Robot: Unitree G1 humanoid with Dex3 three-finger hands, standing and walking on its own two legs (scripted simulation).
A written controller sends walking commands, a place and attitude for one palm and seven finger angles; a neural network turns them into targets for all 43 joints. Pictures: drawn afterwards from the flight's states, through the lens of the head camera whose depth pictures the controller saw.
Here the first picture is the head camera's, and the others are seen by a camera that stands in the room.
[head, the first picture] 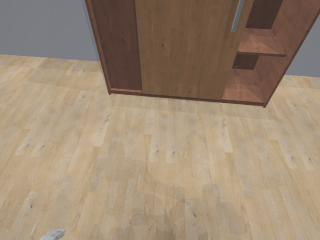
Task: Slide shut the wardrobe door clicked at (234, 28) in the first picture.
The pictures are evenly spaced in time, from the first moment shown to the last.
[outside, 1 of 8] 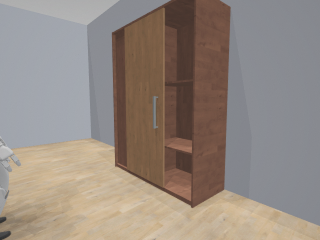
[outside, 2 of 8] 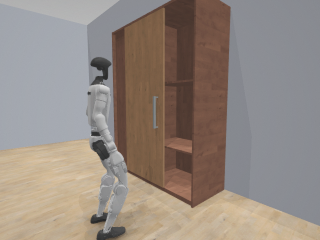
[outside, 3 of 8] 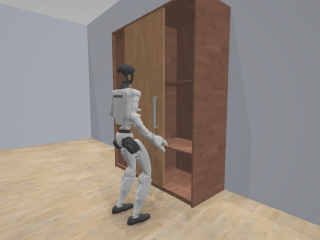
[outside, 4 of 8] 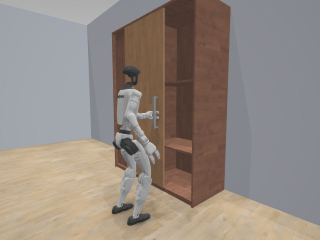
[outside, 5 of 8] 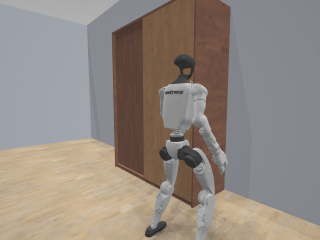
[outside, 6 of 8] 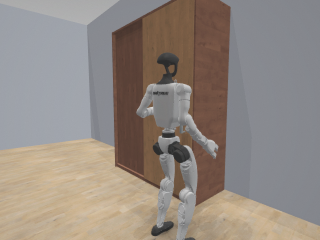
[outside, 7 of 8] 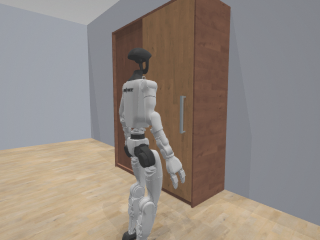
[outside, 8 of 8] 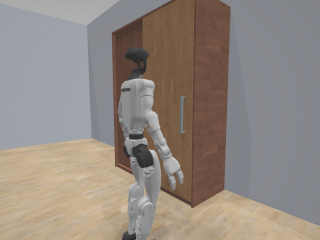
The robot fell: no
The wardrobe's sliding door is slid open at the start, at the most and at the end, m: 0.39 0.39 0.00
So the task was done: yes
